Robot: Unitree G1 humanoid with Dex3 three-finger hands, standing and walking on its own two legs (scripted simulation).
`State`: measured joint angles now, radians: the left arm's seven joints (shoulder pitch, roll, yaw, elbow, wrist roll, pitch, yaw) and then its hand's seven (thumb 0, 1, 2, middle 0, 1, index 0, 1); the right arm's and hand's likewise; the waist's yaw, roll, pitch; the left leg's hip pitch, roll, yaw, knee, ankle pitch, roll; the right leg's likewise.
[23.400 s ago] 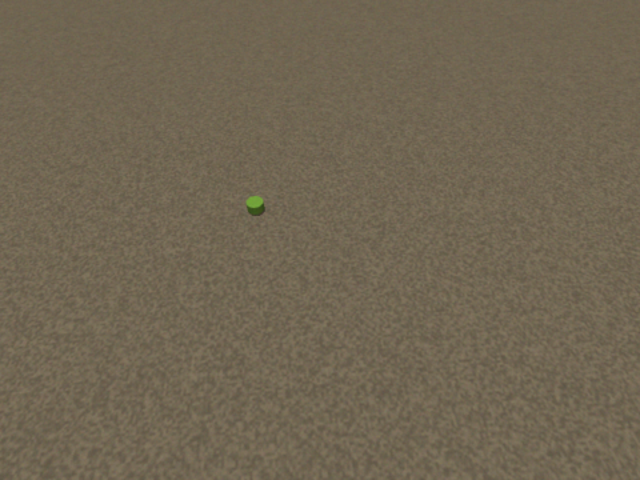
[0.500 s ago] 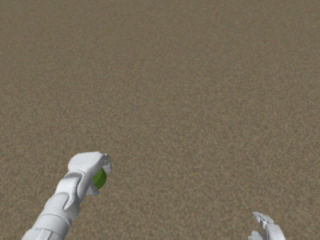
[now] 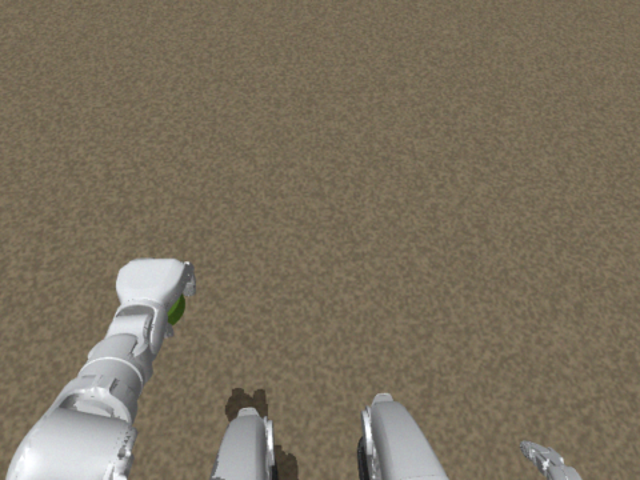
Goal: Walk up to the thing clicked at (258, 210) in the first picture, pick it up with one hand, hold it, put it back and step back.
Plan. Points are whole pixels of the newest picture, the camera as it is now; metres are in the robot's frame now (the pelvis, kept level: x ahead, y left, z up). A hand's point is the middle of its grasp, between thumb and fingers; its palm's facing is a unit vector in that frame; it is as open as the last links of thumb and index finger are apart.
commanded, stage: crouch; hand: left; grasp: from above
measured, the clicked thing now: (156, 302) +0.39 +0.24 -0.13
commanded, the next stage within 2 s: lower in 1.44 s
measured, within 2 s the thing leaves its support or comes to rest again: neither
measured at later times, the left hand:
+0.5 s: hand (198, 322) +0.42 +0.23 -0.34, palm faces -0.44 +0.00 -0.90, open 8.1 cm
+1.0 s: hand (210, 326) +0.44 +0.22 -0.44, palm faces -0.45 -0.02 -0.89, open 8.1 cm
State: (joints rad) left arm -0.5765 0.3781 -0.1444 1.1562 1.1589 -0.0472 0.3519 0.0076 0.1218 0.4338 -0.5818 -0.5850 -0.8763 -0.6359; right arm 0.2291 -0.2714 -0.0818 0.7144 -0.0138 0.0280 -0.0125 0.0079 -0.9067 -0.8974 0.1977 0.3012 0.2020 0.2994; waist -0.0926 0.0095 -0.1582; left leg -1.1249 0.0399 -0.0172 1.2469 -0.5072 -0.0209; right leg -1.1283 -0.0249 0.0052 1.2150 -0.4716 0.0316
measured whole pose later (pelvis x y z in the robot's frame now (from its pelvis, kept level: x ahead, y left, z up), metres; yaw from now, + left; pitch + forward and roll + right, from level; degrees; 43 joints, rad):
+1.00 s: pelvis -0.04 +0.00 -0.28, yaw -3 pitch +36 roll -5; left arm -0.99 0.61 0.02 1.44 1.22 -0.12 0.38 0.00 0.11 0.42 -0.61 -0.57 -0.91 -0.60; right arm 0.15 -0.25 0.00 0.75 -0.12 -0.05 0.10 0.00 -0.91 -0.90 0.20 0.30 0.20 0.30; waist -0.24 0.01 -0.11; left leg -2.20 0.00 -0.11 2.26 -0.69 -0.03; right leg -2.17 -0.02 -0.01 2.19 -0.65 0.05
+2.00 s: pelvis -0.04 +0.01 -0.35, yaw -6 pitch +34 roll -9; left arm -1.06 0.77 0.09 1.65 1.31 -0.19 0.52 -0.01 0.12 0.38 -0.63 -0.54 -0.93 -0.58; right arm 0.16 -0.29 0.12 0.73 -0.21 -0.11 0.16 0.00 -0.91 -0.89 0.20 0.30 0.20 0.30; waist -0.33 -0.04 0.00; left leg -2.36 -0.01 -0.18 2.48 -0.71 -0.04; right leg -2.31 0.00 -0.05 2.36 -0.65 0.06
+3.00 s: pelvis -0.04 +0.02 -0.36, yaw -11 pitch +29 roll -14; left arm -1.10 0.95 0.12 1.81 1.33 -0.20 0.67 -0.03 0.15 0.33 -0.63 -0.53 -0.94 -0.56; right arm 0.11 -0.34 0.27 0.70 -0.30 -0.23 0.28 0.00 -0.91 -0.90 0.20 0.30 0.20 0.30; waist -0.41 -0.12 0.15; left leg -2.36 -0.01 -0.25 2.58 -0.75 -0.01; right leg -2.26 0.03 -0.11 2.38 -0.65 0.07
